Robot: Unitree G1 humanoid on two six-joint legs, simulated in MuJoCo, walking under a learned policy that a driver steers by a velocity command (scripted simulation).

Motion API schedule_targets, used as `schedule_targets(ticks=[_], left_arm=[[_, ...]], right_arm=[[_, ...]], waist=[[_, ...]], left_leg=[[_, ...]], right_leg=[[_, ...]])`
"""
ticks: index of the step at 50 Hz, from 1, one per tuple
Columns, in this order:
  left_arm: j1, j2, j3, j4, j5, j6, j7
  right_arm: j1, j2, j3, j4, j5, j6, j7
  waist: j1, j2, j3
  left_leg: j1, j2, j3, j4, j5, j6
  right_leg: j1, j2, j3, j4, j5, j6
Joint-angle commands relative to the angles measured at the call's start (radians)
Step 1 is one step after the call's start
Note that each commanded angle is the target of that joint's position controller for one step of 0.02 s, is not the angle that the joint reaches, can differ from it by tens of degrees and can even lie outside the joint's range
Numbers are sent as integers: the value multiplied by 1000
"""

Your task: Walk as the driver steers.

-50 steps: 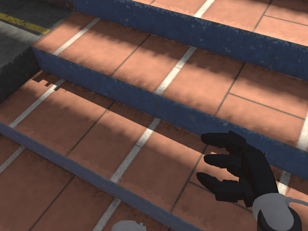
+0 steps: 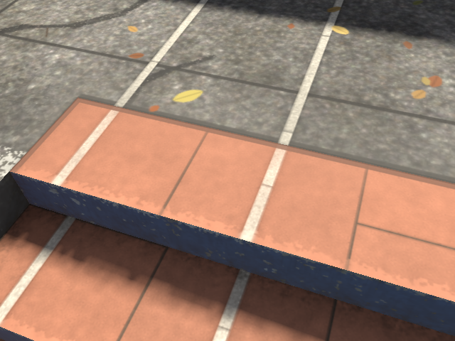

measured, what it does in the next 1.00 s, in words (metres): climbs: right foot 0.15 m higher, then left foot 0.15 m higher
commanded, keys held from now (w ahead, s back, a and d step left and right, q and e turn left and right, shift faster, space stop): w+q+shift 0.20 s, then w+shift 0.18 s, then w+e+shift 0.62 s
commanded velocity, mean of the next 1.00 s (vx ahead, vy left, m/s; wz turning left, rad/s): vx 1.00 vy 0.00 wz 0.00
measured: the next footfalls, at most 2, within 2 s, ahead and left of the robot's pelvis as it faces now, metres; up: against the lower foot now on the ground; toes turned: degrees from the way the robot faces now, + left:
right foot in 0.30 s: +0.47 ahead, -0.11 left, +0.15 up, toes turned +15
left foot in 0.68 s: +0.80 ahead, +0.23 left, +0.29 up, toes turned +16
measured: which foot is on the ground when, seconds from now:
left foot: down 0.00-0.28, up 0.30-0.66, down 0.68-1.00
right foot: up 0.00-0.28, down 0.30-0.70, up 0.72-1.00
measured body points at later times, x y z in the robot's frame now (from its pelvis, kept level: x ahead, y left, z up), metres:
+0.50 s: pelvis +0.46 +0.00 +0.21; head +0.45 +0.00 +0.66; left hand +0.35 +0.25 +0.08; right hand +0.77 -0.11 +0.19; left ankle +0.42 +0.11 -0.27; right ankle +0.43 -0.12 -0.50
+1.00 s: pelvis +0.91 +0.11 +0.37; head +0.91 +0.10 +0.82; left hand +1.21 +0.33 +0.38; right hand +0.85 -0.17 +0.23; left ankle +0.76 +0.22 -0.35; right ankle +1.03 +0.02 -0.25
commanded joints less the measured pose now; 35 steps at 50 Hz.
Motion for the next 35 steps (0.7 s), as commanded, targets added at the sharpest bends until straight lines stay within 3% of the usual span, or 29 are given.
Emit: schedule_targets(ticks=[1, 2, 3, 4, 6, 7, 8, 10, 11, 12, 13, 14, 15, 16, 17, 18, 20, 21, 22, 24, 26, 27, 28, 30, 31, 32, 33, 34, 35], left_arm=[[-196, -79, -62, -332, 59, -33, 8], [-193, -92, -80, -335, 55, -9, 21], [-194, -94, -80, -324, 41, 16, 33], [-226, -100, -84, -336, 20, 36, 45], [-407, -166, -108, -418, 20, 52, 60], [-479, -190, -128, -461, 41, 55, 64], [-570, -186, -133, -512, 35, 54, 65], [-524, -99, -109, -502, 14, 55, 55], [-420, -124, -107, -474, -2, 51, 57], [-300, -92, -86, -424, -8, 53, 70], [-149, -21, -46, -379, -20, 60, 79], [-13, 33, -13, -341, -34, 65, 83], [114, 135, 29, -267, -20, 48, 85], [205, 189, 52, -160, -21, 57, 71], [24, 178, 55, -159, -10, 63, 69], [-104, 62, 37, -160, -9, 46, 46], [-30, -101, 1, -9, -23, 15, 32], [34, -107, 5, 61, -21, 4, 26], [117, -107, 9, 149, -19, -1, 22], [64, -74, 12, 164, -39, -9, 10], [40, -10, 15, 155, -30, -14, 27], [123, 17, 20, 179, -26, -23, 42], [166, 64, 36, 189, -29, -29, 58], [316, 70, 46, 238, -44, -5, 81], [252, 78, 45, 195, -44, 9, 77], [259, 94, 42, 162, -65, -1, 68], [217, 241, 79, 132, -71, -28, 38], [103, 359, 129, 81, -80, -49, 9], [98, 250, 117, 28, -105, -68, -21]], right_arm=[[139, -128, -52, 44, -27, -38, -22], [157, -120, -45, 63, -33, -58, -24], [169, -87, -33, 88, -35, -76, -21], [204, -66, -19, 122, -35, -87, -9], [291, -78, -16, 186, -38, -109, 9], [314, -89, -19, 207, -25, -113, 14], [325, -81, -20, 208, -16, -111, -3], [220, -114, -36, 132, 2, -91, -34], [166, -150, -51, 103, 20, -93, -45], [177, -202, -74, 89, 37, -108, -44], [136, -279, -105, 66, 36, -128, -42], [99, -313, -127, 59, 38, -149, -34], [38, -247, -124, 35, 18, -179, -5], [-121, -65, -75, -13, -20, -206, 27], [69, 49, -50, -79, -30, -198, 40], [87, 62, -28, -94, -42, -175, 28], [-44, 143, 26, -154, -79, -127, 19], [-55, 194, 53, -178, -83, -105, 8], [-154, 199, 58, -207, -67, -84, -5], [-232, 147, 71, -281, -56, -61, -5], [-337, 91, 68, -328, -43, -60, -7], [-393, 110, 76, -364, -44, -62, -11], [-420, 98, 76, -385, -48, -65, -10], [-536, 147, 99, -409, -59, -76, 2], [-455, 133, 102, -387, -32, -85, 19], [-345, 144, 92, -341, 8, -92, 26], [-50, 84, 45, -281, 12, -82, 8], [193, -38, -16, -229, -5, -57, -17], [241, -184, -71, -188, -35, -69, -24]], waist=[[34, -46, -23], [55, -84, 54], [79, -124, 103], [82, -102, 127], [46, -10, 175], [52, -33, 183], [19, -30, 207], [48, -57, 114], [95, -9, -5], [126, 65, -169], [216, 101, -289], [326, 106, -388], [363, -100, -433], [389, -303, -328], [144, -352, -302], [60, -150, -195], [24, 45, 45], [6, 40, 75], [28, 17, 120], [-56, -16, 220], [-53, -1, 222], [-13, -56, 181], [7, -54, 158], [85, 13, 75], [37, 54, 33], [10, 40, -131], [-162, -85, -317], [-315, -145, -448], [-280, 103, -546]], left_leg=[[527, 275, -920, -817, 63, 122], [428, 258, -787, -764, 214, 108], [330, 240, -676, -733, 290, 77], [264, 214, -579, -726, 315, 44], [246, 198, -551, -775, 309, 31], [216, 161, -505, -804, 289, 4], [158, 166, -531, -911, 356, 18], [60, 178, -472, -1063, 837, 38], [0, 190, -418, -1015, 1203, 20], [140, 238, -419, -872, 1576, 11], [353, 272, -433, -643, 1833, -10], [467, 298, -464, -387, 1940, -28], [404, 182, -393, 41, 1569, -87], [154, 11, -287, 431, 479, -126], [-100, -5, -350, 709, 320, -117], [-200, 69, -316, 834, 370, -103], [-366, 114, -310, 926, 273, -66], [-434, 120, -314, 996, 233, -58], [-540, 101, -311, 1113, 147, -44], [-533, 194, -237, 784, 13, -68], [-438, 242, -85, 651, 54, -121], [-451, 253, -48, 695, -9, -125], [-497, 289, -65, 615, -51, -118], [-436, 294, -25, 467, -48, -95], [-93, 262, 46, 153, 81, -98], [390, 167, 77, 61, 123, -100], [713, 124, 22, 53, 158, -101], [828, 186, -129, -48, 85, -85], [957, 387, -523, -292, -288, -49]], right_leg=[[-742, 63, 62, 678, -114, -5], [-779, 42, 51, 656, -154, -4], [-785, 28, 40, 667, -165, -5], [-795, 34, 8, 664, -212, -14], [-932, 20, -29, 696, -377, -37], [-899, 0, -52, 495, -396, -49], [-816, -10, -54, 327, -430, -46], [-362, -15, -177, -102, -213, -12], [-1, 31, -191, -254, -139, -25], [189, 75, -162, -281, -178, -32], [222, 71, -93, -397, -246, -40], [303, 86, -33, -619, -349, -56], [433, -14, 137, -762, -435, -122], [464, -99, 378, -964, -284, -189], [426, -273, 915, -1246, -293, -294], [378, -294, 940, -1255, -523, -284], [182, -237, 660, -1246, -493, -213], [148, -197, 517, -1234, -330, -171], [155, -173, 393, -1255, -210, -158], [18, -118, 216, -1373, -130, -119], [-76, -85, 181, -1500, 38, -154], [8, -102, 215, -1547, 187, -200], [140, -116, 214, -1572, 209, -200], [306, -110, 173, -1624, 324, -208], [185, -66, 113, -1643, 495, -213], [43, -90, 119, -1562, 959, -215], [63, -136, 127, -1296, 1392, -197], [82, -140, 156, -968, 1415, -129], [-95, -7, 138, -572, 945, -73]])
